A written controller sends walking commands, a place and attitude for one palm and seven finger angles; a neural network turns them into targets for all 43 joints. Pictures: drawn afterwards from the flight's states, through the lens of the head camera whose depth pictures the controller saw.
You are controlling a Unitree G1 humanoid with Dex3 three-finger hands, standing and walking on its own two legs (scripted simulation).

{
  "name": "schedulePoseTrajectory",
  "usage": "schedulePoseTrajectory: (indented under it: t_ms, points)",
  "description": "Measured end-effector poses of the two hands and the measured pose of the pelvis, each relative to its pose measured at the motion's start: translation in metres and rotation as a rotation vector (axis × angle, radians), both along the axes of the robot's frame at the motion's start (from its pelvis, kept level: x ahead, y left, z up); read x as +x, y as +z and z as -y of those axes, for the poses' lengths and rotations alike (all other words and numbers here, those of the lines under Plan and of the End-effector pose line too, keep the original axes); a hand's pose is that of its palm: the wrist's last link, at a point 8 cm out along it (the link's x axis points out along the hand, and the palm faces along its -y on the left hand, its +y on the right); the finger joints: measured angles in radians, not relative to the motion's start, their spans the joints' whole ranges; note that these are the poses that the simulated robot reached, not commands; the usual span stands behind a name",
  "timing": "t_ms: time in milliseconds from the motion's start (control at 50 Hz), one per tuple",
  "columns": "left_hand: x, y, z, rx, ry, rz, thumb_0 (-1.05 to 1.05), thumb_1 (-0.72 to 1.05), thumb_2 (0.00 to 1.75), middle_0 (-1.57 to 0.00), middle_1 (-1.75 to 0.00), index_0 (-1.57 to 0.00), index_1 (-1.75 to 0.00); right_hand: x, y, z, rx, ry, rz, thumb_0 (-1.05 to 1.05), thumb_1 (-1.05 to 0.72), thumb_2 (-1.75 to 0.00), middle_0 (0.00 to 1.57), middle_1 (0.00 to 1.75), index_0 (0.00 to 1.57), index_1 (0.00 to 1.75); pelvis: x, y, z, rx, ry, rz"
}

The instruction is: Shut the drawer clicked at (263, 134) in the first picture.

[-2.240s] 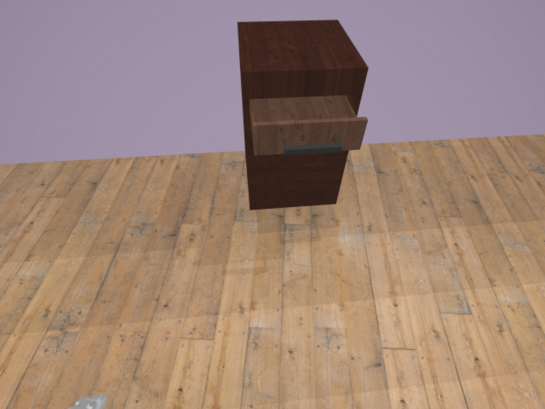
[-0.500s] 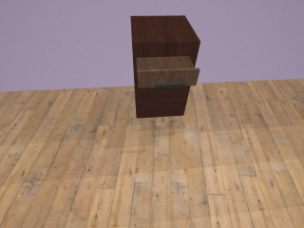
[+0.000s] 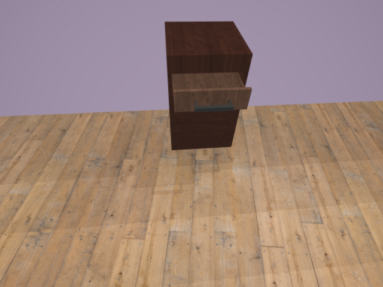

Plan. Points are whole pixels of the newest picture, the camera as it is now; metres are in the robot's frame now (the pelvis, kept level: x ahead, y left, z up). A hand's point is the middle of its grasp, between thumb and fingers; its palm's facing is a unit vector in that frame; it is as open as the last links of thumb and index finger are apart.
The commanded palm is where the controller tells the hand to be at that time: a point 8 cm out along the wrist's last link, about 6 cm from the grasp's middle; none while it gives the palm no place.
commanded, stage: stand and wait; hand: left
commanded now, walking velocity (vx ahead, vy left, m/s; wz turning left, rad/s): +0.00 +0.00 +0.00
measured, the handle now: (213, 105) +0.97 -0.06 -0.24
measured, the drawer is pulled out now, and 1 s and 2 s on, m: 0.16 0.16 0.16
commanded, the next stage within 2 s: look at it before walking up in 0.70 s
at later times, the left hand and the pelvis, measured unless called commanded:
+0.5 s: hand out of the picture +0.02 +0.23 -0.17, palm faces +0.03 -0.96 -0.29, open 7.4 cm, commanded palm none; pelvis -0.01 +0.00 +0.00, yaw +2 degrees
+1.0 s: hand out of the picture -0.01 +0.20 -0.18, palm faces +0.07 -0.97 -0.24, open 7.4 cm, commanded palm none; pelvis -0.02 +0.00 -0.01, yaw +3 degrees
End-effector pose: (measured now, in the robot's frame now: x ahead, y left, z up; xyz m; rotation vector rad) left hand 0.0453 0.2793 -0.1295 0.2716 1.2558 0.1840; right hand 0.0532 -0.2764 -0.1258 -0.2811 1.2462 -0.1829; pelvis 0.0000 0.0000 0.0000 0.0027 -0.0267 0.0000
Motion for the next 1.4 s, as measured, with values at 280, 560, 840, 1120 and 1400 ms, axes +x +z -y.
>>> schedulePoseTrajectory:
  t_ms: [280,560,840,1120,1400]
  points:
    - [-0.008,-0.001,0.002,0.000,0.032,0.006,0.01,0.90,0.90,-0.20,-0.30,-0.20,-0.30,-0.003,-0.004,-0.005,0.010,0.016,-0.012,0.01,-0.90,-0.90,0.20,0.30,0.20,0.30,-0.003,-0.002,0.000,0.001,0.024,0.005]
    - [-0.035,-0.004,0.008,-0.015,0.054,-0.023,0.01,0.90,0.90,-0.20,-0.30,-0.20,-0.30,-0.009,-0.007,-0.013,0.033,0.030,-0.009,0.01,-0.90,-0.90,0.20,0.30,0.20,0.30,-0.013,-0.001,0.001,-0.001,0.029,0.017]
    - [-0.052,-0.010,0.010,-0.021,0.089,-0.046,0.01,0.90,0.90,-0.20,-0.30,-0.20,-0.30,-0.028,-0.009,-0.012,0.020,0.030,-0.060,0.01,-0.90,-0.90,0.20,0.30,0.20,0.30,-0.019,-0.004,0.001,-0.003,0.052,0.010]
    - [-0.079,-0.020,0.038,-0.092,0.116,-0.091,0.01,0.90,0.90,-0.20,-0.30,-0.20,-0.30,-0.044,-0.020,-0.048,0.101,0.028,-0.088,0.01,-0.90,-0.90,0.20,0.30,0.20,0.30,-0.022,-0.005,-0.001,-0.004,0.058,0.014]
    - [-0.088,-0.019,0.027,-0.075,0.122,-0.110,0.01,0.90,0.90,-0.20,-0.30,-0.20,-0.30,-0.051,-0.014,-0.033,0.054,0.007,-0.093,0.01,-0.90,-0.90,0.20,0.30,0.20,0.30,-0.024,-0.004,-0.003,-0.006,0.051,0.013]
